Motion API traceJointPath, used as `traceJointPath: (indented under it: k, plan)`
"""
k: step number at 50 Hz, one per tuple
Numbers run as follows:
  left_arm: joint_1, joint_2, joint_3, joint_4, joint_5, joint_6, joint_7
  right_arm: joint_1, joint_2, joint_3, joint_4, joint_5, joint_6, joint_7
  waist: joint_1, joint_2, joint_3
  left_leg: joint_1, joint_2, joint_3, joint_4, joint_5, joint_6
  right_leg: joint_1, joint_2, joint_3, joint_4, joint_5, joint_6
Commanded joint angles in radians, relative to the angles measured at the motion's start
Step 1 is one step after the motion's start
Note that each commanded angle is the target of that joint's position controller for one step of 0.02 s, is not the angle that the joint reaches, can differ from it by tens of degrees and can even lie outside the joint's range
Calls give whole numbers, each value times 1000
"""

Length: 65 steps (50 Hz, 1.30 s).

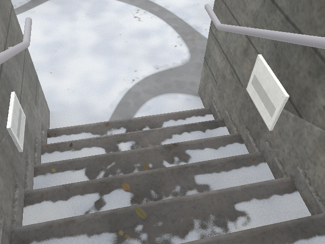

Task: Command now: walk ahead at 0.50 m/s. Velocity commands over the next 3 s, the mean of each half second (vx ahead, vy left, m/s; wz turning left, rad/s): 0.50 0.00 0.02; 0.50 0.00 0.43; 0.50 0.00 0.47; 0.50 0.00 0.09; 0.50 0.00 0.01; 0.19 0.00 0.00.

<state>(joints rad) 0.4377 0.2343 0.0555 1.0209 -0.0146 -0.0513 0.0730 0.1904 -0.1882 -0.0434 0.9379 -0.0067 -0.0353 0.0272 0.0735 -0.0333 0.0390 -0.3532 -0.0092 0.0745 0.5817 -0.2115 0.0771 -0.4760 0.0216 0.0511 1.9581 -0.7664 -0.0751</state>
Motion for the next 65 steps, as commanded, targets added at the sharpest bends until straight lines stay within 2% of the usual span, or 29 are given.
traceJointPath:
  k: [1, 2, 5, 8, 11, 16, 17, 18, 21, 22, 23, 26, 27, 28, 29, 31, 33, 35, 38, 44, 52, 54, 56, 57, 58, 59, 60, 63, 65]
  plan:
    - [-93, 66, 10, -120, 43, 20, -21, 310, -166, -27, 39, 6, 2, -36, -130, 133, -77, 349, 470, -523, -230, 147, 289, -568, -52, -28, 50, 181, 15]
    - [-70, 51, 6, -98, 51, 46, -31, 298, -139, -14, 48, -27, -15, -24, -84, 55, 11, 158, 420, -465, -214, 23, 260, -498, -84, 33, -91, 246, -1]
    - [-156, 6, -5, -132, 43, 60, -64, 187, -88, 17, 38, -3, -67, -26, 24, 87, 127, -219, 228, -273, -281, -75, 132, -336, -87, 1, -660, 696, 33]
    - [-41, -10, -1, -40, 76, 76, -91, 241, -179, -4, 51, -3, -65, -30, 33, 194, -19, -128, 241, -275, -225, 200, 175, -93, -101, -23, -789, 920, 35]
    - [-287, 56, 17, -111, 54, 60, -100, 347, -104, 4, 62, 6, -52, -35, -53, 120, 86, 94, 248, -342, -188, -20, 186, -345, -154, 21, -922, 1030, 21]
    - [-531, 44, 24, -185, 52, 11, -99, 531, -152, -19, 69, -36, -61, -66, -202, 70, 95, 402, 267, -443, -23, -161, 218, -619, -115, 70, -1117, 999, 46]
    - [-476, -125, -82, -183, 188, -23, -149, 687, 156, 81, 200, -135, -94, -78, -241, 73, 190, 475, 272, -380, 68, -124, 169, -826, -233, 147, -1426, 1304, 17]
    - [-602, 5, 4, -218, 47, -14, -130, 479, -104, 5, 68, -44, -74, -74, -224, 12, 115, 178, 192, -326, 5, -234, 158, -374, -114, -48, -1374, 1265, 48]
    - [-545, 19, -8, -210, 4, 9, -145, 399, -145, -1, 40, -16, -51, -45, -223, 61, 106, -72, 161, -249, 68, -204, 114, 19, -87, -79, -1403, 1276, 44]
    - [-506, -42, -72, -231, 181, 10, -165, 575, -12, 58, 152, -122, -71, -13, -222, 113, 199, -50, 169, -229, 137, -301, 94, -37, -192, 1, -1551, 1306, 11]
    - [-497, -10, -57, -229, 199, 10, -170, 560, -62, 44, 145, -99, -75, -2, -209, 103, 194, 6, 171, -272, 178, -263, 104, 1, -162, -34, -1579, 1245, 0]
    - [-100, 121, -15, -105, 112, -9, -146, 402, -225, 15, 107, -116, -45, 48, -13, -29, 25, -138, 95, -219, 557, -157, 35, 584, -110, -118, -1594, 1247, 24]
    - [179, 239, 38, -19, 109, -7, -144, 475, -192, 26, 167, -134, -36, 92, 97, -116, -71, -269, 23, -186, 848, -135, -54, 896, -170, -85, -1570, 1269, -43]
    - [305, 274, 37, 9, 111, -1, -171, 809, 13, 51, 258, -94, -36, 125, -14, -259, -473, -369, -30, -177, 1326, -569, -69, 1302, -360, 41, -1154, 1720, -237]
    - [333, 269, 33, 6, 152, 8, -178, 622, -65, 37, 173, -54, -53, 132, 67, -155, -390, -569, -41, -162, 1543, -589, -80, 1207, -413, 157, -1172, 1727, -279]
    - [93, 197, 15, -32, 113, -11, -162, 268, -78, 45, -16, -28, -82, 79, 53, -41, -72, -819, 52, -164, 1390, -340, -13, 725, -480, 264, -1496, 742, -242]
    - [-60, -40, -71, -67, 152, -42, -150, 287, -38, 58, 7, -65, -73, 28, -98, 69, 31, -519, 190, -293, 936, 95, 39, 224, -448, 173, -1606, 774, -191]
    - [-34, -80, -82, -42, 110, -88, -108, 308, -10, 58, 32, -99, -42, 28, -116, -3, 92, -428, 190, -262, 636, 203, 52, 83, -388, 79, -1717, 701, -207]
    - [-19, 3, -65, -38, 141, -95, -89, 349, -1, 56, 50, -113, -36, 52, -148, -24, 13, -368, 154, -226, 586, 277, 34, 105, -343, -22, -1619, 823, -211]
    - [192, -72, -119, 72, 173, -102, -78, 75, -68, 50, -37, -81, -28, 67, -57, -1, 86, -299, 144, -160, 196, 757, 22, 94, -312, -153, -1493, 526, -118]
    - [315, 47, -67, 131, 114, -35, -26, -248, -68, 51, -120, -114, -13, 56, 79, 3, 196, -317, 132, -57, -235, 399, 10, 455, -391, -79, -1291, 640, -51]
    - [318, 45, -55, 138, 129, -18, -36, -152, -72, 36, -33, -107, -33, 40, 57, 28, 103, -80, 96, 5, -284, 457, -1, 436, -312, -166, -1088, 736, -18]
    - [218, 82, -54, 121, 179, -3, -105, 291, -224, -46, 121, -87, -58, 34, -175, 93, -46, 574, 46, 87, -290, 697, 61, 96, -242, -250, -685, 739, 45]
    - [337, -51, -74, 127, 160, -3, -172, 604, -335, -80, 214, -99, -46, 39, -211, 302, -354, 1172, 205, -119, 88, 1209, 264, -255, -99, -271, -167, 32, 132]
    - [200, -19, -74, 23, 118, -19, -212, 737, -361, -98, 255, -90, -38, 28, -302, 252, -534, 1397, 317, -303, 145, 1324, 345, -455, -85, -144, 69, -109, 136]
    - [-152, 49, -55, -124, 65, -64, -198, 748, -315, -89, 250, -85, -49, 14, -399, 174, -321, 1273, 354, -421, 35, 1018, 354, -728, -81, -96, 44, -141, 141]
    - [-315, 90, -41, -207, 43, -91, -157, 603, -238, -64, 213, -72, -60, 14, -350, 102, -190, 1019, 358, -421, -26, 688, 325, -752, -128, -60, -42, -140, 131]
    - [-151, -6, -64, -168, 103, -72, -81, 169, -36, 33, 63, -92, -78, 34, -48, -28, 99, 43, 305, -376, -163, 281, 270, -346, -235, 104, -656, 387, 13]
    - [-35, -36, -63, -103, 116, -27, -107, 75, -106, 28, 11, -54, -83, 46, 5, 81, 92, -388, 160, -241, -195, 99, 259, 15, -157, -18, -877, 643, 20]
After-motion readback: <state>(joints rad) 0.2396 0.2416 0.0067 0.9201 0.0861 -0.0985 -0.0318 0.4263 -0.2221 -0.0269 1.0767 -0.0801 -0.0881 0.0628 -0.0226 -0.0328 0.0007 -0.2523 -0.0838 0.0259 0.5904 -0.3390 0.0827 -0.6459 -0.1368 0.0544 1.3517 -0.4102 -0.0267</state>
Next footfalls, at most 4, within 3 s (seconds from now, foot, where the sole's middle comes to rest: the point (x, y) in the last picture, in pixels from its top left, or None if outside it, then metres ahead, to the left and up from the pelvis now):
0.54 right None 0.44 -0.20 -0.93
1.12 left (146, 227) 0.68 0.12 -1.10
1.54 right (169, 186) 1.01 0.01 -1.26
2.14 left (121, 169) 1.21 0.36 -1.43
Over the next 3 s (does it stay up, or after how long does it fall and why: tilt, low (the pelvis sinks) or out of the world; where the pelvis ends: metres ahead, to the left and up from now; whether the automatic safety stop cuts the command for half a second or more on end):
stays up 1.46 0.36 -0.83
